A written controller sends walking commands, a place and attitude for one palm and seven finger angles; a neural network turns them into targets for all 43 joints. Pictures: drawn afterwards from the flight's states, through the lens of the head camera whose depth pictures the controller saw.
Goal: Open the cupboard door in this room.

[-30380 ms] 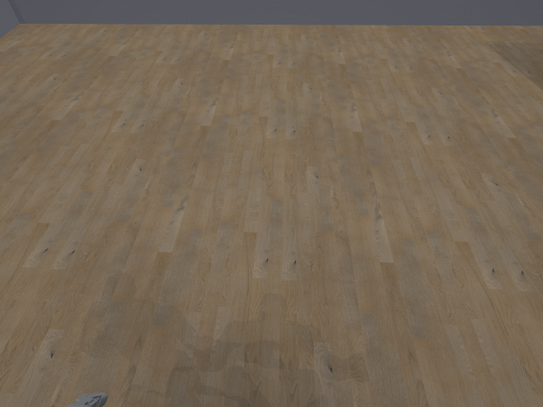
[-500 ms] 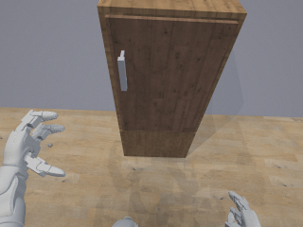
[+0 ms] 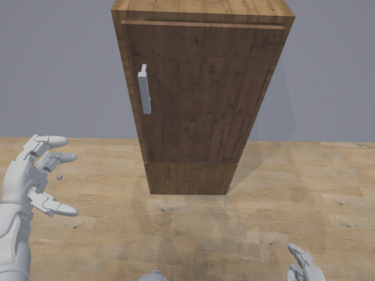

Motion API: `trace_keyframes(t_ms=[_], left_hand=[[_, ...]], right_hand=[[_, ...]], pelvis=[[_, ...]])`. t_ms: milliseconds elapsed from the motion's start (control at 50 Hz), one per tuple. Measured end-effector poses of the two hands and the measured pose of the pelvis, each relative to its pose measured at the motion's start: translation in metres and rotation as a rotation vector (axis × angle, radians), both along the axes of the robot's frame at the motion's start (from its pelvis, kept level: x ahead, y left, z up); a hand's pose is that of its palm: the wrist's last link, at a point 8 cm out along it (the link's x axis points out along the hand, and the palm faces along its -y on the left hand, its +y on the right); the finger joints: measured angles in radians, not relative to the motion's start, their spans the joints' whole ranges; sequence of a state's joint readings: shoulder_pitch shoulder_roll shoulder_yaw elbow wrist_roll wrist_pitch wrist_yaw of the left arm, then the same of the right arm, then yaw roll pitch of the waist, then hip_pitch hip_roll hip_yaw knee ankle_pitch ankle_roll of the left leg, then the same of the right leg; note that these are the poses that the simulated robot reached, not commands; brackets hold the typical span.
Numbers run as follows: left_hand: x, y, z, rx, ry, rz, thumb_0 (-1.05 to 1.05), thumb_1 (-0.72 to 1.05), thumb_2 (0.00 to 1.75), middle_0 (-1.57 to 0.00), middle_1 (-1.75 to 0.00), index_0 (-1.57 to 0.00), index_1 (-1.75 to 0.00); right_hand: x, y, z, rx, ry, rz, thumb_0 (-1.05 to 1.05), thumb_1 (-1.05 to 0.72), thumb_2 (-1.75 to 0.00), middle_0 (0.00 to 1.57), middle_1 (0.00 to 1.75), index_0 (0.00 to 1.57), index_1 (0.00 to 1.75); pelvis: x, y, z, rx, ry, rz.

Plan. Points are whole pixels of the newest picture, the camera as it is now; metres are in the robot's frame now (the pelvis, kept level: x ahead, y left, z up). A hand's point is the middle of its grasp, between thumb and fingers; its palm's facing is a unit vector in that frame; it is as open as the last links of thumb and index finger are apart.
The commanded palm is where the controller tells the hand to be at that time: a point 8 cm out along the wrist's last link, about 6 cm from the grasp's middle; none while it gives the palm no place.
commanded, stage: raise the hand with hooked fingers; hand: left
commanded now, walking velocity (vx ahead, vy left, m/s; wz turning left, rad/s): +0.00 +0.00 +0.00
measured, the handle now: (145, 89) +0.59 +0.16 +0.06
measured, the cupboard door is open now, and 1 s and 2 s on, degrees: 0 0 0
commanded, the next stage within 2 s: move the hooked fingers beside the handle in 0.06 s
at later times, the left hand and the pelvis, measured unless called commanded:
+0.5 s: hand (78, 155) +0.35 +0.26 +0.07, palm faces +0.05 -1.00 +0.00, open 14.0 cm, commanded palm +0.32 +0.31 +0.07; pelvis +0.00 -0.01 -0.01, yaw +0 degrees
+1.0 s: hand (99, 127) +0.43 +0.24 +0.07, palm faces +0.06 -1.00 +0.00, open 14.0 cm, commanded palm +0.40 +0.28 +0.06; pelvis +0.01 +0.00 -0.01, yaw -2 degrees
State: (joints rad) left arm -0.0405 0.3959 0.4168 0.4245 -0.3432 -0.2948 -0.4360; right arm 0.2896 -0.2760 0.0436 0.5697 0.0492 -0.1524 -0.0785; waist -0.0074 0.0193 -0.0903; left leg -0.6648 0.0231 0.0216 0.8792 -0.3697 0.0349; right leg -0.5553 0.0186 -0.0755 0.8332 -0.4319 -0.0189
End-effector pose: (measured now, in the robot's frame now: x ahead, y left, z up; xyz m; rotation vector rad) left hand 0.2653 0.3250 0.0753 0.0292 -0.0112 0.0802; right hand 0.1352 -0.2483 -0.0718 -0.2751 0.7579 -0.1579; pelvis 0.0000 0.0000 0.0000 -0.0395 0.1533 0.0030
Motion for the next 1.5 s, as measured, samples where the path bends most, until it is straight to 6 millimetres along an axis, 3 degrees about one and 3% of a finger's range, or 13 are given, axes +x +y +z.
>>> trace_keyframes(t_ms=[220, 380, 920, 1240, 1500], left_hand=[[0.000, -0.003, -0.002, -0.008, 0.015, -0.001, -0.01, -0.50, 0.30, -0.30, -1.20, -0.30, -1.20], [0.029, -0.009, -0.005, -0.022, 0.011, -0.008, -0.01, -0.50, 0.30, -0.30, -1.20, -0.30, -1.20], [0.130, -0.031, -0.010, -0.032, 0.021, -0.023, -0.01, -0.50, 0.30, -0.30, -1.20, -0.30, -1.20], [0.170, -0.045, -0.012, -0.034, 0.029, -0.013, -0.01, -0.50, 0.30, -0.30, -1.20, -0.30, -1.20], [0.210, -0.054, -0.010, -0.034, 0.033, -0.019, -0.01, -0.50, 0.30, -0.30, -1.20, -0.30, -1.20]], right_hand=[[0.009, 0.002, 0.000, 0.011, -0.022, 0.018, 0.01, -0.91, -0.90, 0.20, 0.30, 0.20, 0.30], [0.004, -0.003, -0.007, -0.009, 0.017, 0.017, 0.01, -0.91, -0.90, 0.20, 0.30, 0.20, 0.30], [-0.071, -0.018, -0.031, -0.015, 0.297, -0.143, 0.01, -0.91, -0.90, 0.20, 0.30, 0.20, 0.30], [-0.095, -0.016, -0.039, -0.010, 0.399, -0.177, 0.01, -0.91, -0.90, 0.20, 0.30, 0.20, 0.30], [-0.133, -0.020, -0.043, -0.027, 0.522, -0.230, 0.01, -0.91, -0.90, 0.20, 0.30, 0.20, 0.30]], pelvis=[[-0.001, -0.004, -0.001, 0.001, 0.002, 0.003], [-0.003, -0.006, -0.004, -0.001, 0.014, 0.010], [0.005, -0.002, -0.010, -0.002, 0.092, -0.022], [0.004, 0.000, -0.016, -0.005, 0.128, -0.027], [0.003, -0.001, -0.023, -0.014, 0.178, -0.033]])
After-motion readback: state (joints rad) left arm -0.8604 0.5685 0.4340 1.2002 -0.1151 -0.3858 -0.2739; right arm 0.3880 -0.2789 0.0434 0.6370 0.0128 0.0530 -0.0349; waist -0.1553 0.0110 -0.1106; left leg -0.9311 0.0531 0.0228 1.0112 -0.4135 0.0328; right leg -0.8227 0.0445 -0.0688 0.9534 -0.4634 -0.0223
